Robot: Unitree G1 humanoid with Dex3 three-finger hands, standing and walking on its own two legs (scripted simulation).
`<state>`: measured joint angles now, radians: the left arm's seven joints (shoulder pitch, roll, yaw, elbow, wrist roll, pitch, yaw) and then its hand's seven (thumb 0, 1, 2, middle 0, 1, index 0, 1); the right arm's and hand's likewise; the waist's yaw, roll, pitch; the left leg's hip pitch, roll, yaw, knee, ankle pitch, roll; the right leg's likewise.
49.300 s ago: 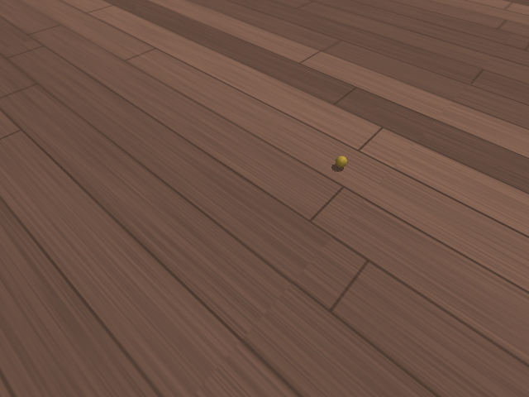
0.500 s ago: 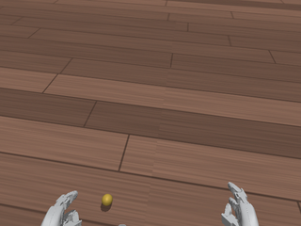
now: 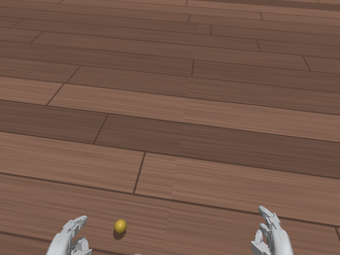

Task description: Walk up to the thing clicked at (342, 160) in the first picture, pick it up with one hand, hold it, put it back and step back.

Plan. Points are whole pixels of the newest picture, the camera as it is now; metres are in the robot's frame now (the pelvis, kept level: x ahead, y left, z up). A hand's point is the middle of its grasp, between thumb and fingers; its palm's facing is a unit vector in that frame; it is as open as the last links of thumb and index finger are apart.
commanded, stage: home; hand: left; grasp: from above
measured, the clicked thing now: (120, 226) +0.39 +0.24 -0.68
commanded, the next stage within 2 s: stand in 0.14 s
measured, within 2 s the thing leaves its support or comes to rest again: neither
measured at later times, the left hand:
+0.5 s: hand out of the picture +0.12 +0.23 -0.10, palm faces +0.02 -0.94 -0.33, open 7.4 cm
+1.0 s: hand out of the picture +0.02 +0.25 -0.10, palm faces +0.02 -0.94 -0.33, open 7.4 cm
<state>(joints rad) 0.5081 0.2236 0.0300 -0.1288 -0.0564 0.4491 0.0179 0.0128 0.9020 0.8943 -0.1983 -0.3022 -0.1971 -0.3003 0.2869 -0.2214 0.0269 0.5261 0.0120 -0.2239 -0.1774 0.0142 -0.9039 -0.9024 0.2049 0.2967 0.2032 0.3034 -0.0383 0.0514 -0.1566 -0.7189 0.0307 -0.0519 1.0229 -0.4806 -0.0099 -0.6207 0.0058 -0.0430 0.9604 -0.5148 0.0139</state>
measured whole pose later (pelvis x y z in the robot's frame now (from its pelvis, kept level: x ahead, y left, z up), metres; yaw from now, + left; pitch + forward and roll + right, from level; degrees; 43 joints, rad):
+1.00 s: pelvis -0.02 +0.02 +0.06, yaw -1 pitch -4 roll +0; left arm 0.21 0.28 0.04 1.11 0.04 0.01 0.03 0.01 0.90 0.89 -0.20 -0.30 -0.20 -0.30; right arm 0.16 -0.27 -0.04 1.09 -0.03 0.00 -0.02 0.01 -0.91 -0.90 0.20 0.30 0.20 0.30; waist 0.02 0.01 0.06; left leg -0.15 -0.02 0.01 0.39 -0.17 0.02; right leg -0.10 -0.05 0.01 0.41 -0.23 0.04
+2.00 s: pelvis +0.01 +0.00 +0.07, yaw -2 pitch -3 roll +0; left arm 0.15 0.24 0.03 1.17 0.02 0.00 0.02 0.01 0.90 0.89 -0.20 -0.30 -0.20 -0.30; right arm 0.14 -0.26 -0.01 1.16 -0.01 -0.01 -0.02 0.01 -0.91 -0.90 0.20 0.30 0.20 0.30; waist 0.00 0.00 0.06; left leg -0.12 0.02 0.02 0.35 -0.18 -0.01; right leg -0.07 -0.01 0.02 0.34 -0.22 0.02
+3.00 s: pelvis -0.04 -0.01 +0.05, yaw -3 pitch -1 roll +1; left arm 0.07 0.40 0.04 0.97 0.00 0.03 0.01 0.01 0.90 0.89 -0.20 -0.30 -0.20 -0.30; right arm 0.04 -0.38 -0.05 0.99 0.01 0.04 0.01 0.01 -0.91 -0.90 0.21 0.30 0.20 0.30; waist -0.01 -0.01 0.17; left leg -0.32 0.02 0.03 0.58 -0.23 0.00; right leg -0.32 -0.01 0.03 0.66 -0.30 -0.02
